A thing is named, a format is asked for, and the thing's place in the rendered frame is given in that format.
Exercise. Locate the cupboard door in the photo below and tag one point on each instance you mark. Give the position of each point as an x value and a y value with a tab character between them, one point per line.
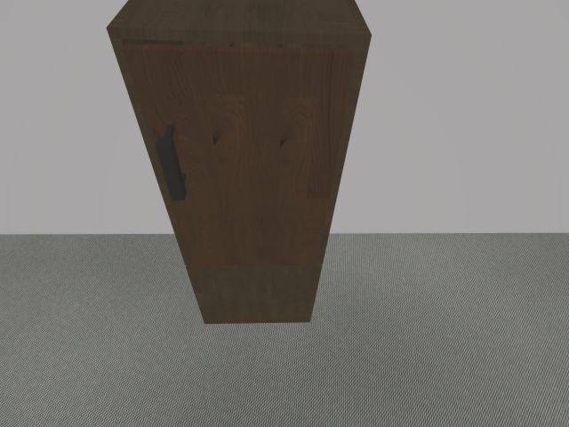
257	132

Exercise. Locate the handle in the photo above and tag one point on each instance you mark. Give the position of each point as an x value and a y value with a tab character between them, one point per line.
166	151

